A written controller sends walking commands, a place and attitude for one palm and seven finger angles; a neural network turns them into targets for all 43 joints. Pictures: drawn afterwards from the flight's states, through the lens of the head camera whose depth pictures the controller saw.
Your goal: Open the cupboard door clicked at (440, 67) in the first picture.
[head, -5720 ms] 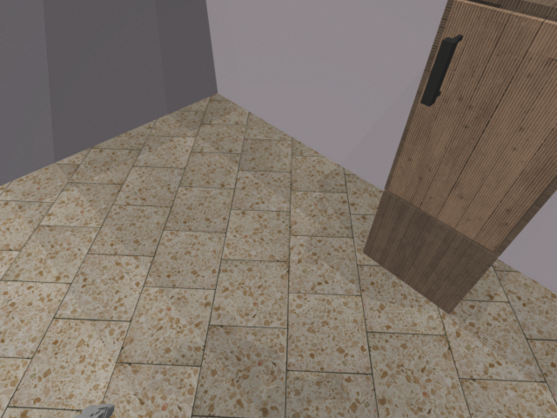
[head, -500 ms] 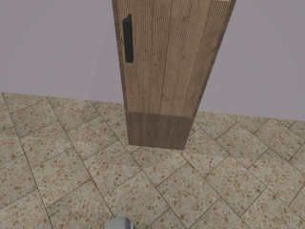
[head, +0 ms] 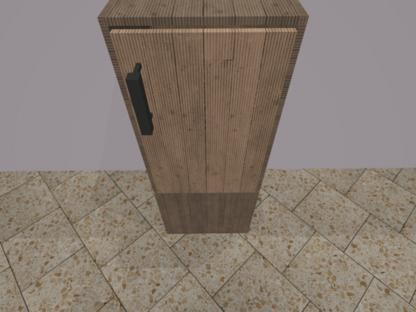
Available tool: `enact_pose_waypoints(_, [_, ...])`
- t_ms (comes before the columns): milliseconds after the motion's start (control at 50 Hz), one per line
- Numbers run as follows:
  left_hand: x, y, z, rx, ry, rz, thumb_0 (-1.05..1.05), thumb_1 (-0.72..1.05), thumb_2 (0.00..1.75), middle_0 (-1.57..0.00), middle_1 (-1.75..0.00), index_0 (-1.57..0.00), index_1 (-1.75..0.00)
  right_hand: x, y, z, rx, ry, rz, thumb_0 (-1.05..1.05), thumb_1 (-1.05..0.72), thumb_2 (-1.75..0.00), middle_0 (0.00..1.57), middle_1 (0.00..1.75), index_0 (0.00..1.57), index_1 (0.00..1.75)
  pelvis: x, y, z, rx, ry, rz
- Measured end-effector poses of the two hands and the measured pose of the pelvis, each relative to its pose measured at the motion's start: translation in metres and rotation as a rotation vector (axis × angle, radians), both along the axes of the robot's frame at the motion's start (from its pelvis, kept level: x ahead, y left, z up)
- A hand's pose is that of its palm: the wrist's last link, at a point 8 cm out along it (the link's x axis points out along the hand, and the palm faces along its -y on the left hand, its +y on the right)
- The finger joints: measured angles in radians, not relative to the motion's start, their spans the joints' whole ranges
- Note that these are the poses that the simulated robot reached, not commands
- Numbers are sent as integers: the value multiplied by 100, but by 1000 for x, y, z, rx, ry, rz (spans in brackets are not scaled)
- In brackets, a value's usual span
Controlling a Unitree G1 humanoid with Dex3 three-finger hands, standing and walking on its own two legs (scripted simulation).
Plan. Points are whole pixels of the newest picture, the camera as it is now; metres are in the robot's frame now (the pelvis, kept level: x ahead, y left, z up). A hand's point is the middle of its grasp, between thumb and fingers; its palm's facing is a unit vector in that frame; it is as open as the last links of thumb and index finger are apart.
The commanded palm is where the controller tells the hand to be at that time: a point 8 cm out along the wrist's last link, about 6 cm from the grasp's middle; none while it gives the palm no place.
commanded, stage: come to a stop and stand still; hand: left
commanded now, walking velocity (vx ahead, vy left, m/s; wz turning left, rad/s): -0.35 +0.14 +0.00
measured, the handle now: (142, 100) +0.53 +0.17 +0.12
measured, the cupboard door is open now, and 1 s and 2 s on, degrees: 0 0 0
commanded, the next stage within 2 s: look again from close up in 1.48 s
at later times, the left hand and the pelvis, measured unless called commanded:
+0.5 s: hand out of the picture +0.00 +0.27 -0.18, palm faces +0.09 -0.98 -0.18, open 7.4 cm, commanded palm none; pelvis -0.03 +0.07 +0.01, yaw +1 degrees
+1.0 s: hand out of the picture +0.00 +0.19 -0.16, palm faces -0.01 -0.97 -0.24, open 7.2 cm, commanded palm none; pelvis -0.05 +0.01 +0.01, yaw +0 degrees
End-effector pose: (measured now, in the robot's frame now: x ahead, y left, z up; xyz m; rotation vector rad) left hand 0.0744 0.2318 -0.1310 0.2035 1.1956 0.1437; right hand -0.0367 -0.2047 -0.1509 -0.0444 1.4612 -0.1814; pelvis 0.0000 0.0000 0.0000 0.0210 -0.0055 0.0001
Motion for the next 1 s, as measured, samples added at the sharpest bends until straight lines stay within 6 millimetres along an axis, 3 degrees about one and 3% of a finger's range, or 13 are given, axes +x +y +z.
enact_pose_waypoints(60, [11, -10, 0, -9, 4, -9, 1, 91, 90, -19, -30, -20, -30, 8, -2, -4, 6, 26, -8, 0, -92, -90, 20, 30, 20, 30, 4, -1, -1, -15, 5, 28])
enact_pose_waypoints(140, [10, -8, -1, -21, -8, 40, 0, 92, 90, -20, -30, -20, -30, 28, -5, -1, -18, 27, 39, 0, -91, -90, 20, 30, 20, 30, -2, 6, 1, -15, 3, 45])
enact_pose_waypoints(280, [-18, 35, -15, -26, 15, 70, 0, 91, 90, -20, -30, -21, -30, 70, 0, 11, -108, -122, 103, 0, -91, -90, 20, 30, 20, 30, -22, 35, -5, -36, 6, 52])
enact_pose_waypoints(360, [-40, 65, -30, -41, 45, 94, 0, 91, 90, -20, -30, -20, -30, 73, 17, 21, -153, -207, 116, 0, -91, -90, 20, 30, 19, 30, -30, 56, -10, -41, -11, 36])
enact_pose_waypoints(480, [-80, 89, -16, -55, 132, 116, 1, 91, 90, -19, -30, -20, -30, 58, 46, 44, -157, -201, 123, 0, -92, -90, 20, 30, 20, 30, -30, 72, 11, -60, 4, 23])
enact_pose_waypoints(600, [-118, 97, -10, -52, 252, 114, 1, 91, 90, -19, -30, -20, -30, 34, 50, 52, -175, -163, 80, 0, -93, -90, 21, 30, 20, 30, -32, 77, 20, -68, 21, -2])
enact_pose_waypoints(680, [-129, 91, -9, -53, 297, 96, 1, 91, 90, -19, -30, -20, -30, 6, 47, 52, -176, -110, 41, 0, -92, -90, 21, 30, 20, 30, -36, 73, 21, -69, 21, -15])
enact_pose_waypoints(760, [-124, 77, -8, -57, 290, 67, 1, 91, 90, -19, -30, -20, -30, -27, 40, 48, -158, -44, 2, 0, -91, -90, 21, 30, 20, 30, -41, 63, 22, -62, 15, -21])
enact_pose_waypoints(880, [-94, 39, -2, -51, 193, 17, 1, 91, 90, -19, -30, -20, -30, -70, 24, 32, -90, 42, -39, 0, -91, -90, 21, 30, 20, 30, -50, 40, 17, -38, 5, -16])
enact_pose_waypoints(1000, [-78, 6, 7, 10, 91, 12, 1, 94, 90, -19, -30, -20, -30, -86, 3, 6, -4, 82, -44, 0, -91, -90, 20, 30, 20, 30, -53, 8, 9, -13, -11, -5])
